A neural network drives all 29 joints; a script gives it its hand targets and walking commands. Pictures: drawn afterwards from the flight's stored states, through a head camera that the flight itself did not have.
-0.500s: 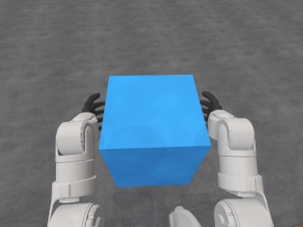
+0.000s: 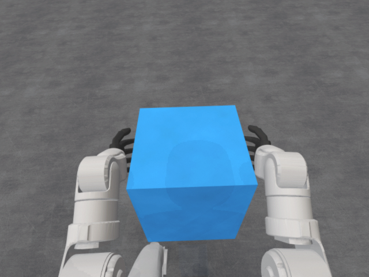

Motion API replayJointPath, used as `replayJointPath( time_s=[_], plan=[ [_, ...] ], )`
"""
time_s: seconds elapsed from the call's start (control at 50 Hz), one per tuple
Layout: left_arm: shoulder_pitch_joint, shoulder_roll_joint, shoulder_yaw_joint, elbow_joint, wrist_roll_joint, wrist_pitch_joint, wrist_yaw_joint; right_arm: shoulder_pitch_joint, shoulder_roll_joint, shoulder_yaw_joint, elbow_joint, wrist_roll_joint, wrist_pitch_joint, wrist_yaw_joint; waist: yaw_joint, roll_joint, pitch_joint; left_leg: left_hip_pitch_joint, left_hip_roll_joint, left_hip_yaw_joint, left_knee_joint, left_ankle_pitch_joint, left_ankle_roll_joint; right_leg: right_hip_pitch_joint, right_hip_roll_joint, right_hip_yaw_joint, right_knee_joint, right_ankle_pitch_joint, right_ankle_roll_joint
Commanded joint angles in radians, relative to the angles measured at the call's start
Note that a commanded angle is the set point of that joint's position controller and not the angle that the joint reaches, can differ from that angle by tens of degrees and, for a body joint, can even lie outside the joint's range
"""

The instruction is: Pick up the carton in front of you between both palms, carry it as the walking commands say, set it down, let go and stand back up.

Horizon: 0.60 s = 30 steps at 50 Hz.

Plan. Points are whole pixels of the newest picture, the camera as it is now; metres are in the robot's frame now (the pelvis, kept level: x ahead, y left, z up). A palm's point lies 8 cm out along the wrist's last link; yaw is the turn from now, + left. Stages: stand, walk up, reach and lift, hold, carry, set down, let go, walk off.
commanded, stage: carry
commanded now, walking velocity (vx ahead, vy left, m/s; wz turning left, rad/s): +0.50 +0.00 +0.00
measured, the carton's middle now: (189, 176) +0.34 +0.02 -0.01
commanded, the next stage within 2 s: none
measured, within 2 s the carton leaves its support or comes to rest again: neither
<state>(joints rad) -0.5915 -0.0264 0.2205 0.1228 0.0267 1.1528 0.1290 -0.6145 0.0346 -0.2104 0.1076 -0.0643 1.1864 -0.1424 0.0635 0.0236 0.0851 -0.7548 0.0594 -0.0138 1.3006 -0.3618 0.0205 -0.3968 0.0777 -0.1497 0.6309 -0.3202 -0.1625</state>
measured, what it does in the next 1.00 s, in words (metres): walks ahead: left foot, then right foot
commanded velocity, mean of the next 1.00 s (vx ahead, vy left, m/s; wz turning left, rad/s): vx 0.50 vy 0.00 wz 0.00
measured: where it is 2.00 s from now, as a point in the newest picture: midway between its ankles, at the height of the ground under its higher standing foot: (210, 115)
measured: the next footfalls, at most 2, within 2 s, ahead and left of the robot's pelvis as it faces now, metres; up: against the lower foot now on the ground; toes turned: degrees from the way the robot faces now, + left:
left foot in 0.26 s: +0.39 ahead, +0.06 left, +0.00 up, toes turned +4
right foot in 0.74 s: +0.67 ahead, -0.18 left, +0.00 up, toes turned -12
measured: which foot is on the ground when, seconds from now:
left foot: up 0.00-0.24, down 0.26-0.76, up 0.78-1.00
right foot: down 0.00-0.28, up 0.30-0.72, down 0.74-1.00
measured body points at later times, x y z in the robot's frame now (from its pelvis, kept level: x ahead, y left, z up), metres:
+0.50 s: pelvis +0.35 +0.00 +0.03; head +0.36 +0.00 +0.48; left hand +0.69 +0.11 +0.12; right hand +0.65 -0.19 +0.12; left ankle +0.35 +0.05 -0.72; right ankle +0.35 -0.15 -0.66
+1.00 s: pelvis +0.65 -0.10 +0.03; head +0.64 -0.12 +0.48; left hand +0.92 +0.05 +0.10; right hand +0.92 -0.25 +0.09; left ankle +0.69 +0.05 -0.66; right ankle +0.63 -0.18 -0.72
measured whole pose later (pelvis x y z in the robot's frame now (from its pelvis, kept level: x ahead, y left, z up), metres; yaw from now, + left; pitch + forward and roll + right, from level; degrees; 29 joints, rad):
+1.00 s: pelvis +0.65 -0.10 +0.03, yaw +0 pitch +4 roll +1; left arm -0.12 -0.13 0.11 -0.28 0.10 1.19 0.09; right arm -0.12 0.13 -0.09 -0.29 -0.12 1.20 -0.08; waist 0.02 0.01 -0.12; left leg -0.58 0.11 0.09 0.90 -0.21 -0.01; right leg -0.18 -0.03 -0.22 0.29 -0.19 -0.06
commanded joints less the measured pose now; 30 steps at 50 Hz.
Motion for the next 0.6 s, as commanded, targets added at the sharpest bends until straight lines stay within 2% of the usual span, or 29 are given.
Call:
replayJointPath(
  time_s=[0.0, 0.08, 0.1, 0.12, 0.14, 0.16, 0.18, 0.2, 0.22, 0.24, 0.26, 0.28, 0.3, 0.32, 0.34, 0.36, 0.38, 0.44, 0.48, 0.52, 0.58],
  plan=[
    [-0.723, -1.192, -0.716, -0.192, -0.47, -0.052, -0.269, -0.609, 1.138, 0.669, -0.137, 0.364, -0.091, 0.186, -0.008, -0.108, -0.664, -0.187, 0.01, 0.037, -0.033, 0.063, 0.012, 0.658, -0.301, 0.373, -0.105, 0.79, -0.024],
    [-0.62, -1.174, -0.78, -0.2, -0.439, -0.107, -0.278, -0.519, 1.126, 0.745, -0.15, 0.347, -0.151, 0.205, 0.008, -0.089, -0.601, -0.155, -0.035, 0.109, -0.27, 0.177, 0.027, 0.673, -0.236, 0.273, -0.119, 0.924, 0.01],
    [-0.597, -1.162, -0.792, -0.201, -0.433, -0.117, -0.279, -0.504, 1.119, 0.758, -0.154, 0.344, -0.163, 0.209, 0.014, -0.088, -0.575, -0.127, -0.051, 0.128, -0.364, 0.22, 0.029, 0.669, -0.217, 0.249, -0.118, 0.946, 0.02],
    [-0.573, -1.15, -0.801, -0.202, -0.427, -0.126, -0.28, -0.485, 1.107, 0.765, -0.156, 0.338, -0.172, 0.212, 0.002, -0.092, -0.552, -0.086, -0.059, 0.149, -0.497, 0.283, 0.024, 0.677, -0.21, 0.226, -0.138, 0.97, 0.037],
    [-0.553, -1.135, -0.811, -0.205, -0.423, -0.134, -0.281, -0.472, 1.093, 0.773, -0.162, 0.335, -0.179, 0.215, 0.009, -0.09, -0.529, -0.023, -0.079, 0.183, -0.624, 0.34, 0.024, 0.675, -0.201, 0.199, -0.146, 1.018, 0.055],
    [-0.536, -1.116, -0.816, -0.206, -0.419, -0.14, -0.279, -0.46, 1.083, 0.781, -0.168, 0.336, -0.183, 0.218, 0.003, -0.095, -0.522, 0.091, -0.113, 0.222, -0.741, 0.389, 0.029, 0.649, -0.192, 0.159, -0.14, 1.116, 0.078],
    [-0.516, -1.098, -0.818, -0.207, -0.415, -0.145, -0.277, -0.455, 1.07, 0.787, -0.178, 0.34, -0.186, 0.222, -0.017, -0.12, -0.525, 0.228, -0.144, 0.255, -0.798, 0.432, 0.034, 0.607, -0.207, 0.137, -0.116, 1.208, 0.091],
    [-0.509, -1.08, -0.82, -0.215, -0.409, -0.149, -0.275, -0.459, 1.053, 0.79, -0.191, 0.346, -0.187, 0.227, -0.052, -0.155, -0.56, 0.387, -0.147, 0.257, -0.831, 0.453, 0.044, 0.568, -0.226, 0.117, -0.044, 1.258, 0.112],
    [-0.519, -1.061, -0.823, -0.225, -0.405, -0.149, -0.273, -0.462, 1.039, 0.79, -0.202, 0.351, -0.188, 0.231, -0.1, -0.145, -0.607, 0.575, -0.133, 0.256, -0.913, 0.511, 0.052, 0.514, -0.223, 0.059, 0.091, 1.208, 0.145],
    [-0.536, -1.037, -0.824, -0.234, -0.399, -0.148, -0.272, -0.453, 1.03, 0.786, -0.207, 0.352, -0.184, 0.236, -0.134, -0.094, -0.631, 0.801, -0.064, 0.181, -0.918, 0.548, 0.064, 0.343, -0.194, 0.035, 0.248, 0.989, 0.167],
    [-0.535, -1.038, -0.821, -0.238, -0.391, -0.138, -0.272, -0.433, 1.006, 0.772, -0.201, 0.35, -0.177, 0.24, -0.123, 0.115, -0.687, 1.094, 0.222, -0.161, -0.758, 0.969, 0.155, 0.048, -0.11, 0.067, 0.441, 0.154, 0.194],
    [-0.467, -1.009, -0.788, -0.198, -0.38, -0.119, -0.267, -0.378, 0.967, 0.76, -0.163, 0.349, -0.168, 0.242, -0.127, 0.227, -0.766, 1.259, 0.363, -0.52, -0.85, 0.736, 0.356, -0.235, 0.02, 0.134, 0.737, -0.249, 0.214],
    [-0.442, -0.99, -0.774, -0.198, -0.366, -0.109, -0.259, -0.358, 0.994, 0.779, -0.167, 0.368, -0.154, 0.249, -0.117, 0.143, -0.755, 1.236, 0.345, -0.521, -0.919, 0.501, 0.349, -0.326, -0.043, 0.197, 0.782, -0.212, 0.178],
    [-0.437, -0.987, -0.755, -0.208, -0.356, -0.099, -0.253, -0.399, 1.019, 0.79, -0.198, 0.394, -0.144, 0.256, -0.106, 0.062, -0.688, 1.148, 0.311, -0.435, -0.956, 0.458, 0.299, -0.335, -0.085, 0.204, 0.702, -0.153, 0.155],
    [-0.436, -0.992, -0.746, -0.215, -0.343, -0.09, -0.248, -0.441, 1.041, 0.802, -0.224, 0.42, -0.132, 0.263, -0.089, -0.014, -0.61, 1.035, 0.285, -0.343, -0.993, 0.51, 0.245, -0.309, -0.116, 0.176, 0.59, -0.103, 0.152],
    [-0.408, -0.997, -0.735, -0.224, -0.327, -0.079, -0.244, -0.455, 1.051, 0.813, -0.264, 0.431, -0.12, 0.267, -0.083, -0.022, -0.577, 0.958, 0.265, -0.292, -1.026, 0.495, 0.21, -0.255, -0.133, 0.174, 0.488, -0.066, 0.156],
    [-0.381, -0.999, -0.725, -0.235, -0.311, -0.07, -0.24, -0.465, 1.064, 0.818, -0.289, 0.445, -0.106, 0.272, -0.08, -0.014, -0.558, 0.903, 0.247, -0.241, -1.047, 0.484, 0.179, -0.206, -0.138, 0.156, 0.406, -0.047, 0.161],
    [-0.288, -1.007, -0.723, -0.247, -0.268, -0.041, -0.235, -0.396, 1.051, 0.805, -0.323, 0.444, -0.064, 0.289, -0.08, 0.046, -0.533, 0.871, 0.221, -0.128, -1.064, 0.544, 0.159, -0.166, -0.119, 0.087, 0.208, -0.05, 0.187],
    [-0.243, -1.015, -0.734, -0.269, -0.254, -0.023, -0.235, -0.325, 1.037, 0.792, -0.326, 0.425, -0.039, 0.302, -0.08, 0.096, -0.501, 0.865, 0.187, -0.052, -1.058, 0.572, 0.133, -0.174, -0.116, 0.045, 0.096, 0.035, 0.198],
    [-0.217, -1.021, -0.754, -0.302, -0.251, -0.005, -0.239, -0.251, 1.022, 0.775, -0.322, 0.4, -0.02, 0.313, -0.08, 0.14, -0.457, 0.852, 0.166, -0.004, -1.07, 0.564, 0.11, -0.181, -0.121, 0.015, 0.023, 0.124, 0.201],
    [-0.189, -1.022, -0.79, -0.362, -0.271, 0.021, -0.253, -0.152, 0.999, 0.755, -0.332, 0.358, -0.002, 0.319, -0.083, 0.162, -0.38, 0.829, 0.156, 0.045, -1.094, 0.527, 0.095, -0.172, -0.125, -0.017, -0.058, 0.215, 0.195]
  ],
)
